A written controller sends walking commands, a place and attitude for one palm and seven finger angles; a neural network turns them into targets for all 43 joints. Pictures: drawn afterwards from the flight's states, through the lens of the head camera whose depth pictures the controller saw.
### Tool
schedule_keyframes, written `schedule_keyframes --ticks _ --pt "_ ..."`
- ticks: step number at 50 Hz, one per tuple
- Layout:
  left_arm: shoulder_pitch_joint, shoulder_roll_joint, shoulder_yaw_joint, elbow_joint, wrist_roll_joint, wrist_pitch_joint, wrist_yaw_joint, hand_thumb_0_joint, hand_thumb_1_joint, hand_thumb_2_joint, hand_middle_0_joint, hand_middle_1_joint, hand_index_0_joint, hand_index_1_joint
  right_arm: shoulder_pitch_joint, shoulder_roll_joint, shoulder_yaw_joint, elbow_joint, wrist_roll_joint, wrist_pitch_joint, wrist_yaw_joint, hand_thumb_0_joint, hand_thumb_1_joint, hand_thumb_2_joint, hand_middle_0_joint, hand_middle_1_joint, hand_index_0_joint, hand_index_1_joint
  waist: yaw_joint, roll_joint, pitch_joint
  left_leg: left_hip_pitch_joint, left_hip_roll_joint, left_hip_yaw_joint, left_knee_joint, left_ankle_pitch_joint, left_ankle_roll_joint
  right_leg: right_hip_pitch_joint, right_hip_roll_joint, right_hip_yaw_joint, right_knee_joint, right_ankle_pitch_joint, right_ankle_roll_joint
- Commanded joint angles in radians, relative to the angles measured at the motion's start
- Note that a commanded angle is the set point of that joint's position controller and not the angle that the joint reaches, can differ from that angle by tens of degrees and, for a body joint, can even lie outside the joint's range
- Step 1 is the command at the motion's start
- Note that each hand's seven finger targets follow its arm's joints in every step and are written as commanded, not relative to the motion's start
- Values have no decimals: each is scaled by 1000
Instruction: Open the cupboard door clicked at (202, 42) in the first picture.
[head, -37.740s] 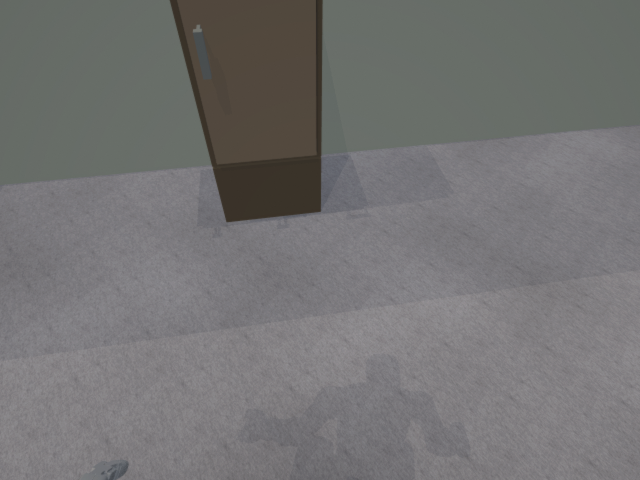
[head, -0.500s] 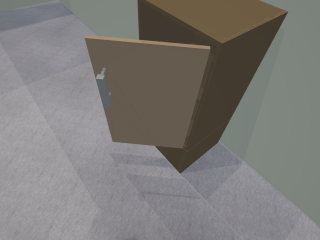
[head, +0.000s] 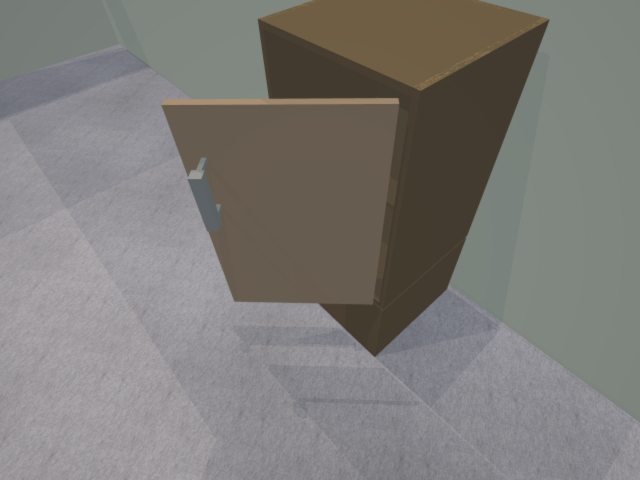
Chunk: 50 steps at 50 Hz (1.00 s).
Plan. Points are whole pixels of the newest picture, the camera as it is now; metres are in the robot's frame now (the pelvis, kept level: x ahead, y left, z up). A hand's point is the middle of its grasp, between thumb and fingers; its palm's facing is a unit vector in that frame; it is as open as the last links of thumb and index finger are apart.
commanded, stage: look again from close up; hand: left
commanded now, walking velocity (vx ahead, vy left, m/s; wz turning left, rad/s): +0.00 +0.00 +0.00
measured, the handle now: (208, 194) +0.59 +0.25 -0.01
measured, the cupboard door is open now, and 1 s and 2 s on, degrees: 46 46 46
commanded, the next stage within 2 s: raise the hand with hooked fingers in 0.20 s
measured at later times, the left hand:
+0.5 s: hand (189, 429) +0.19 +0.18 -0.03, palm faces +0.27 -0.96 -0.08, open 7.6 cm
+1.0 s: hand (174, 445) +0.17 +0.20 -0.04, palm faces -0.01 -1.00 -0.04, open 10.3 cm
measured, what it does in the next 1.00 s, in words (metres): lowers itself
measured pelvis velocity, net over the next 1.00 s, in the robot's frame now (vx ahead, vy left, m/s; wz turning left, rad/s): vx -0.05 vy -0.02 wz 0.05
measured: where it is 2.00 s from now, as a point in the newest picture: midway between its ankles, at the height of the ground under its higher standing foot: outside the picture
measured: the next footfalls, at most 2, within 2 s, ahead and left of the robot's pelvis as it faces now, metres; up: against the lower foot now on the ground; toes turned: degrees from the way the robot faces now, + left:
none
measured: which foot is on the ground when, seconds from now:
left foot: down 0.00-1.00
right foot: down 0.00-1.00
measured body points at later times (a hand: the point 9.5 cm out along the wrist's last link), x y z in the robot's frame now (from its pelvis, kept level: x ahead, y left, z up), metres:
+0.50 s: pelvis -0.01 -0.03 -0.02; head +0.00 -0.04 +0.43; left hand +0.17 +0.23 -0.02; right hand +0.11 -0.28 -0.13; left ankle -0.01 +0.11 -0.74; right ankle -0.01 -0.13 -0.74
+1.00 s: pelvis -0.05 -0.02 -0.09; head +0.01 +0.00 +0.35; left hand +0.17 +0.25 -0.04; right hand +0.14 -0.22 -0.17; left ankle -0.01 +0.11 -0.74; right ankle -0.01 -0.13 -0.74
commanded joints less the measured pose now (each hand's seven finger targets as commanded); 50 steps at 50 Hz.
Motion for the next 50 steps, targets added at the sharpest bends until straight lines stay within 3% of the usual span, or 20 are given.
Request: schedule_keyframes --ticks 1,14,15,16,17,18,19,20,21,22,24,26,28,30,33,36,38,40,42,50 --pt "30 127 21 -29 2 -21 3 0 900 900 -200 -300 -200 -300 39 -93 -21 -18 2 -20 -9 0 -900 -900 200 300 200 300 0 -40 -7 4 108 -94 -94 152 22 2 -53 65 -94 166 -50" --pt "40 111 21 8 1 -26 4 0 900 900 -200 -300 -200 -300 70 -63 -18 46 4 -16 -14 0 -900 -900 200 300 200 300 0 -44 2 6 107 -74 -81 141 8 16 -58 76 -121 191 -63" --pt "147 115 27 43 6 -39 46 0 900 900 -200 -300 -200 -300 -28 -86 -27 -21 16 -17 -7 0 -900 -900 200 300 200 300 44 -167 23 -82 116 -45 145 140 -27 45 -127 146 -130 652 -30" --pt "-630 372 199 -1484 -195 -278 38 0 877 890 -202 -315 -202 -315 11 -240 -53 -339 58 -175 -51 0 -900 -900 200 300 200 300 -84 69 -483 164 6 -48 -16 297 18 138 -28 51 -28 545 -56" --pt "-106 300 195 -1205 -105 -234 79 0 853 880 -203 -330 -203 -330 -55 -152 -44 -292 39 -256 -91 0 -900 -900 200 300 200 300 24 231 -464 220 32 -31 -18 427 25 104 30 13 22 338 -74" --pt "144 34 57 -1053 -156 -108 95 0 830 870 -205 -345 -205 -345 -86 -107 -50 -289 63 -284 -84 0 -900 -900 200 300 200 300 -10 177 -265 88 33 -46 -10 366 -4 -18 41 -55 -5 201 -56" --pt "87 -7 70 -993 -176 -108 75 0 807 860 -207 -360 -207 -360 -51 -125 -56 -266 63 -289 -80 0 -900 -900 200 300 200 300 -46 34 -108 -7 30 -56 27 278 -3 -98 38 -84 -14 190 -38" --pt "8 63 133 -1008 -184 -168 51 0 783 850 -208 -375 -208 -375 -67 -156 -75 -320 51 -301 -75 0 -900 -900 200 300 200 300 -63 -49 -5 -95 16 -75 75 182 4 -196 41 -89 -9 137 -27" --pt "67 79 182 -930 -187 -233 12 0 760 840 -210 -390 -210 -390 -56 -167 -92 -335 30 -307 -68 0 -900 -900 200 300 200 300 -56 -128 -31 -156 10 -66 122 122 4 -258 42 -93 13 70 -23" --pt "199 39 201 -835 -202 -300 -40 0 737 830 -212 -405 -212 -405 -68 -157 -100 -370 19 -312 -59 0 -900 -900 200 300 200 300 -15 -207 -41 -248 6 -64 174 75 -3 -306 47 -98 67 13 -23" --pt "317 15 215 -767 -235 -450 -174 0 690 810 -215 -435 -215 -435 -90 -145 -108 -443 21 -323 -27 0 -900 -900 200 300 200 300 46 -210 -97 -382 -14 -47 280 37 -18 -343 41 -65 186 -13 -36" --pt "300 36 238 -775 -275 -606 -315 0 643 790 -218 -465 -218 -465 -111 -150 -119 -504 23 -332 -7 0 -900 -900 200 300 200 300 58 -219 -164 -516 -25 -38 400 -6 -23 -379 33 -8 287 -20 -38" --pt "250 115 291 -779 -307 -707 -460 0 597 770 -222 -495 -222 -495 -104 -163 -125 -554 32 -341 10 0 -900 -900 200 300 200 300 55 -145 -222 -604 -28 -44 510 -16 -25 -398 12 69 368 19 -45" --pt "207 146 323 -873 -360 -669 -524 0 550 750 -225 -525 -225 -525 -133 -170 -124 -636 46 -329 2 0 -900 -900 200 300 200 300 65 -115 -327 -654 -39 -18 564 -54 -11 -375 0 122 371 -56 -33" --pt "44 181 337 -1061 -404 -578 -510 0 480 720 -230 -570 -230 -570 -119 -171 -112 -687 52 -308 -23 0 -900 -900 200 300 200 300 27 -73 -352 -666 -26 -31 613 -100 3 -447 19 140 361 -203 -26" --pt "-24 189 311 -1267 -366 -563 -439 0 410 690 -235 -615 -235 -615 -74 -160 -103 -677 45 -292 -38 0 -900 -900 200 300 200 300 -1 31 -376 -605 4 -56 616 -61 15 -492 46 88 399 -144 -40" --pt "-89 208 284 -1345 -337 -558 -408 0 363 670 -238 -645 -238 -645 -58 -166 -89 -663 36 -280 -48 0 -900 -900 200 300 200 300 -34 37 -366 -594 18 -77 622 -49 22 -536 67 51 435 -103 -44" --pt "-73 186 252 -1328 -311 -534 -398 0 317 650 -242 -675 -242 -675 -54 -163 -80 -644 39 -277 -53 0 -900 -900 200 300 200 300 -39 97 -357 -574 20 -89 602 -64 19 -567 71 21 439 -111 -49" --pt "-57 188 247 -1288 -304 -494 -396 0 270 630 -245 -705 -245 -705 -59 -167 -73 -635 45 -276 -59 0 -900 -900 200 300 200 300 -43 86 -340 -574 22 -102 576 -100 17 -585 75 -3 426 -151 -46" --pt "25 241 364 -1179 -344 -350 -382 0 83 550 -258 -825 -258 -825 -79 -159 -55 -647 52 -256 -60 0 -900 -900 200 300 200 300 15 15 -383 -564 12 -112 483 -104 6 -485 71 -41 385 -181 -40"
